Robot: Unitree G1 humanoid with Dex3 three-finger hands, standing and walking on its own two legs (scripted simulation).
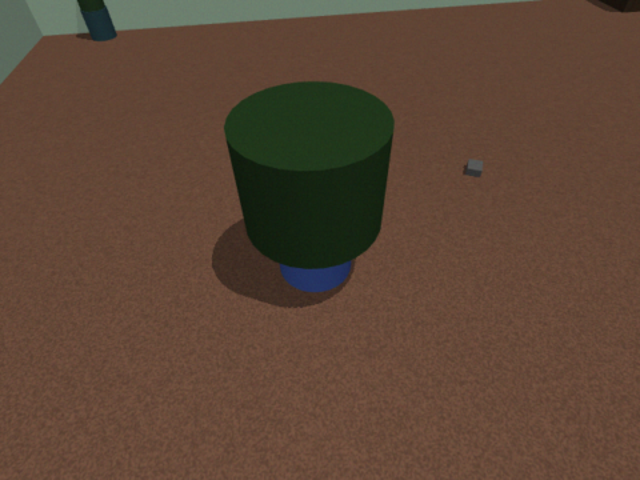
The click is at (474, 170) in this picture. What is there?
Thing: small box
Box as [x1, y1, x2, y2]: [465, 159, 482, 176]
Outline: 469,159 465,174 479,176 481,172 482,161
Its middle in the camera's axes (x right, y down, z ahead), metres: +0.79 -0.37 +2.02
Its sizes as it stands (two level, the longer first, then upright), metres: 0.088 0.072 0.040
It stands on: the floor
